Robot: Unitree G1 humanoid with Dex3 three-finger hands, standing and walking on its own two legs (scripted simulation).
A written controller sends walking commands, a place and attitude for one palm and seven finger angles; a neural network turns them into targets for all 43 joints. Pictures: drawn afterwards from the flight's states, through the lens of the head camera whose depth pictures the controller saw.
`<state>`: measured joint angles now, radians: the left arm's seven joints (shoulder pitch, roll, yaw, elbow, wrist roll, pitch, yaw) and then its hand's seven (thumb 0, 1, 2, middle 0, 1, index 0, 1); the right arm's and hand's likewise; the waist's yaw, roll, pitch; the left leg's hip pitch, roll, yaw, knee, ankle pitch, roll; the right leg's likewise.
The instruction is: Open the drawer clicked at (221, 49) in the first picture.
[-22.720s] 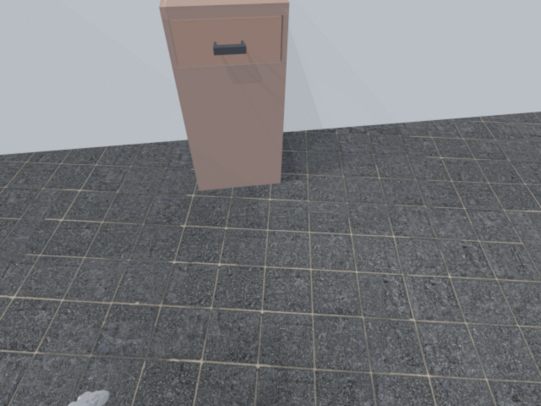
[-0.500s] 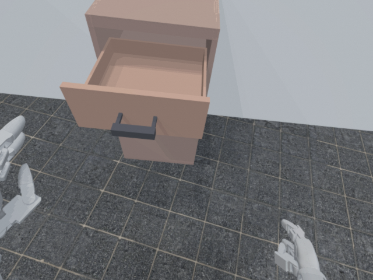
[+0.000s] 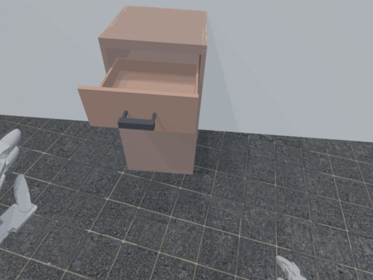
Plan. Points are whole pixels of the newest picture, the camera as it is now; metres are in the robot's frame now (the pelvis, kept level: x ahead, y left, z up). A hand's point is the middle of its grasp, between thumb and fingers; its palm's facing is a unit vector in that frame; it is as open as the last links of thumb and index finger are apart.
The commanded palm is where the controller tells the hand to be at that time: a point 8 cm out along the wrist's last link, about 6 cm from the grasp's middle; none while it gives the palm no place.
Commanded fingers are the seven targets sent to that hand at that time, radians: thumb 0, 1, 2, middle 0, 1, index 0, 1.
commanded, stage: stop stepping back and stand still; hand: left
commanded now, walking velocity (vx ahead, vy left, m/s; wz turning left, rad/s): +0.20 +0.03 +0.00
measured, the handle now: (138, 119) +0.61 +0.17 -0.02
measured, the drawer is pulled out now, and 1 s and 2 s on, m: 0.30 0.30 0.30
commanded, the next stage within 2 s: let the arm hang, fingers relaxed in 0.26 s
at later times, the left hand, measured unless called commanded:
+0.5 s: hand (67, 255) +0.19 +0.25 -0.03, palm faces +0.20 -0.90 -0.39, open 7.4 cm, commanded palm none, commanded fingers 0.00 0.90 0.90 -0.20 -0.30 -0.20 -0.30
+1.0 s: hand out of the picture -0.05 +0.21 -0.17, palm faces +0.09 -0.97 -0.21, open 7.3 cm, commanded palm none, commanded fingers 0.00 0.90 0.90 -0.20 -0.30 -0.20 -0.30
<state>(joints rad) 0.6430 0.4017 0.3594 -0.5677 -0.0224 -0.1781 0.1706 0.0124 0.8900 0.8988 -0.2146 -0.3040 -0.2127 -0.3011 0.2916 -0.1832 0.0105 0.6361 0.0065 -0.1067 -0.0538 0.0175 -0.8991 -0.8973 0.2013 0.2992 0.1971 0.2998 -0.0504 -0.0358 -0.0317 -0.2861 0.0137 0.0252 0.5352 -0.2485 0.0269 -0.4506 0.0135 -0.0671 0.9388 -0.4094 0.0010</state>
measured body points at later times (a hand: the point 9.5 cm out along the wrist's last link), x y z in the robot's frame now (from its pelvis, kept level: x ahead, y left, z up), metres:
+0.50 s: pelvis -0.01 +0.01 -0.01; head +0.00 -0.01 +0.44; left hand +0.17 +0.29 +0.00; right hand +0.16 -0.24 -0.12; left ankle +0.04 +0.13 -0.73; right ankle +0.01 -0.10 -0.73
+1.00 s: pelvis +0.01 +0.02 +0.01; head +0.03 +0.03 +0.46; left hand -0.06 +0.26 -0.15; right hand +0.01 -0.21 -0.15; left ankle +0.04 +0.13 -0.73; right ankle +0.01 -0.10 -0.73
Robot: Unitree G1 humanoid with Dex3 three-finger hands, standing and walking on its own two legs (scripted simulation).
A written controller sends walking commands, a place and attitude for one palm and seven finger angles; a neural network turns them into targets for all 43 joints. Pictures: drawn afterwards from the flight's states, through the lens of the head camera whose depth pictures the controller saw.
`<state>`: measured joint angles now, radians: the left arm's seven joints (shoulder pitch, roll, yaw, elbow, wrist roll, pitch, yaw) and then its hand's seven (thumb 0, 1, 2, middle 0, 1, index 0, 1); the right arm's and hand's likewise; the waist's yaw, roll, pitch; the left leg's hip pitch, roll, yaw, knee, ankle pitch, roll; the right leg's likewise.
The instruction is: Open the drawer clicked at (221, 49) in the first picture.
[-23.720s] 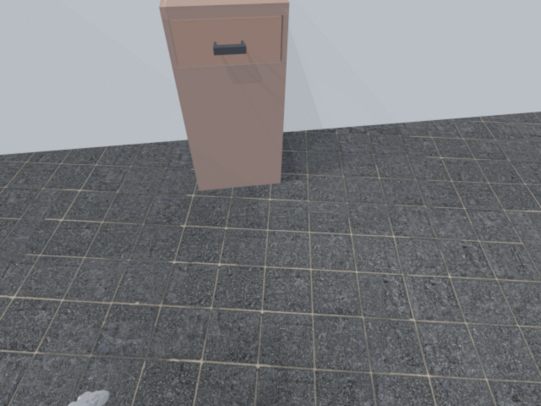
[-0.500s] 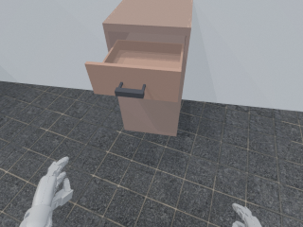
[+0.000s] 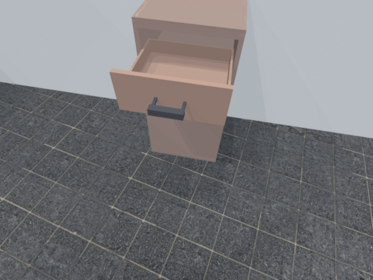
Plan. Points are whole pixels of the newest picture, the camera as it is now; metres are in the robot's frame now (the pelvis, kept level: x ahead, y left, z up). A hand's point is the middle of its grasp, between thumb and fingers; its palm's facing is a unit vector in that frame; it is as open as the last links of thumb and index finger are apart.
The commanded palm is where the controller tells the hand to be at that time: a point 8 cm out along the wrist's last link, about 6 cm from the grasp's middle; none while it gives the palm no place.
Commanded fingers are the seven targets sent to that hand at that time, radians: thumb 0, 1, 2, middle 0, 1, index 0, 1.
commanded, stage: let the arm hang, fingers relaxed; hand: left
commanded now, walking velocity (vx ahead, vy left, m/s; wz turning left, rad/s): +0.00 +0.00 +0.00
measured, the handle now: (167, 107) +0.61 +0.10 -0.03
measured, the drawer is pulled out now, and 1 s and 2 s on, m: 0.30 0.30 0.30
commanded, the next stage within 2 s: look to check the result in 0.46 s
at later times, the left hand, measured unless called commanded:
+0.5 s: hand out of the picture +0.01 +0.17 -0.18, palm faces +0.01 -0.98 -0.20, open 7.3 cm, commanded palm none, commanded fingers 0.00 0.90 0.90 -0.20 -0.30 -0.20 -0.30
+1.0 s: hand out of the picture +0.02 +0.17 -0.17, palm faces +0.01 -0.98 -0.22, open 7.3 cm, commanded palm none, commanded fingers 0.00 0.90 0.90 -0.20 -0.30 -0.20 -0.30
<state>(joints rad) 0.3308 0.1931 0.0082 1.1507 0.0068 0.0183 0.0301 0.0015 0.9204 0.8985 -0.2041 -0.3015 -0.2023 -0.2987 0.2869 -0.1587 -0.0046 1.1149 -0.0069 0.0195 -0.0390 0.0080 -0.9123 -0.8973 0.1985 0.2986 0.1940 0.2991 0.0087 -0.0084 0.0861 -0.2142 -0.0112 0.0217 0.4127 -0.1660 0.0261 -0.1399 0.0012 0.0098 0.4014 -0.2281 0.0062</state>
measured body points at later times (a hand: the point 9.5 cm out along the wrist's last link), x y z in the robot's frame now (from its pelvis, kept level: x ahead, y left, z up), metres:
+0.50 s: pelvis +0.00 +0.00 +0.00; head +0.02 -0.01 +0.45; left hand +0.01 +0.22 -0.16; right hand -0.01 -0.21 -0.16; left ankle +0.04 +0.10 -0.74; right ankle -0.01 -0.13 -0.74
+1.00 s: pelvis +0.01 -0.02 +0.00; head +0.03 -0.02 +0.45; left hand +0.02 +0.22 -0.16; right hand +0.02 -0.25 -0.16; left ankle +0.04 +0.10 -0.74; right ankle -0.01 -0.13 -0.74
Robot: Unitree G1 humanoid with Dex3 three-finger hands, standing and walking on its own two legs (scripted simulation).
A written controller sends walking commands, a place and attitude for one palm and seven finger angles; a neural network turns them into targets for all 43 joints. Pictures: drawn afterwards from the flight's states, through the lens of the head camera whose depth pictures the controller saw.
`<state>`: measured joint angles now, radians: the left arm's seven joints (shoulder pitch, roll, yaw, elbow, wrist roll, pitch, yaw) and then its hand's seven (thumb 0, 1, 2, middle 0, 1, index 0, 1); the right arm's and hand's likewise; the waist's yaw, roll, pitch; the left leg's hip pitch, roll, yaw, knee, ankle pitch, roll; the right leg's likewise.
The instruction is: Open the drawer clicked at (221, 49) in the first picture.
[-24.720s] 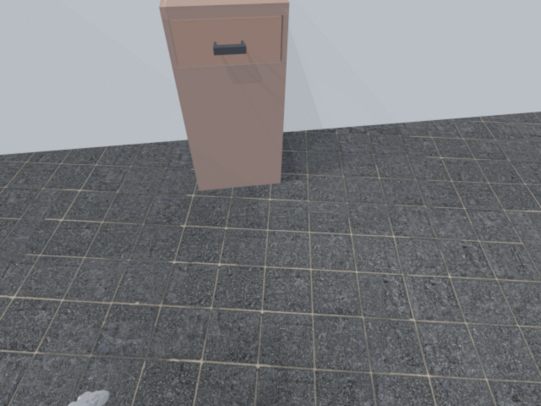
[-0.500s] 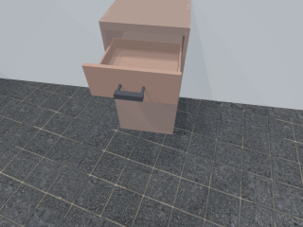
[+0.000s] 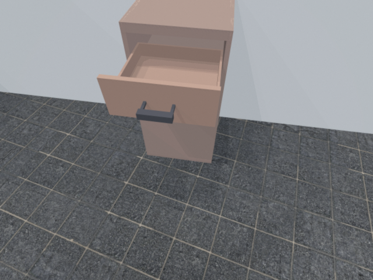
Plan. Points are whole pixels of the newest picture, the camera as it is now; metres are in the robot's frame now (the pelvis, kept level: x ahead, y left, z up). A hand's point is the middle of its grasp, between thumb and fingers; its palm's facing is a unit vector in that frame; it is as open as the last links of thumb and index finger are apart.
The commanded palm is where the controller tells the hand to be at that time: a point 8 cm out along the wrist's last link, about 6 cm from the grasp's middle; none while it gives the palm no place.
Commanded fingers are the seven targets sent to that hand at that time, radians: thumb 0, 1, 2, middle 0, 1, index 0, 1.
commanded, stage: stand and wait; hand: left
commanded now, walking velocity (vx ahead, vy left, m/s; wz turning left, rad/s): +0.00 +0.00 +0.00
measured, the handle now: (156, 111) +0.60 +0.13 -0.03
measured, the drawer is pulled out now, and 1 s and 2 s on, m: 0.30 0.30 0.30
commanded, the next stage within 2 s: none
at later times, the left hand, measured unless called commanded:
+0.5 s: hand out of the picture +0.05 +0.20 -0.17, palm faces +0.00 -0.97 -0.25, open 7.3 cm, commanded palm none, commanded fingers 0.00 0.90 0.90 -0.20 -0.30 -0.20 -0.30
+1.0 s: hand out of the picture +0.07 +0.23 -0.16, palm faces -0.01 -0.96 -0.29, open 7.3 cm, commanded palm none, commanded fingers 0.00 0.90 0.90 -0.20 -0.30 -0.20 -0.30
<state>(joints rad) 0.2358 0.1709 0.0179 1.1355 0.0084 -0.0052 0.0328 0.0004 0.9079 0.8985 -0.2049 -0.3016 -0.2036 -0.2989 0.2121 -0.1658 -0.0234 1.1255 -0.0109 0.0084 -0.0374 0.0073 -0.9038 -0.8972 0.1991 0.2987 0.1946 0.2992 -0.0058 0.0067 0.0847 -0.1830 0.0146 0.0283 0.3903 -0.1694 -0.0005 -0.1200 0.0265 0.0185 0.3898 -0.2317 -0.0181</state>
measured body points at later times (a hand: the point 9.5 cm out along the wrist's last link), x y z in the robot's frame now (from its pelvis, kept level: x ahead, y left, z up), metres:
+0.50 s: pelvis +0.01 +0.00 +0.00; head +0.03 +0.00 +0.45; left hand +0.05 +0.25 -0.15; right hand +0.04 -0.25 -0.15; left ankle +0.03 +0.12 -0.74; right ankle -0.01 -0.11 -0.74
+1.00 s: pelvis +0.01 +0.01 +0.00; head +0.03 +0.01 +0.45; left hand +0.08 +0.28 -0.14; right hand +0.07 -0.27 -0.14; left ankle +0.03 +0.12 -0.74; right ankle -0.01 -0.11 -0.74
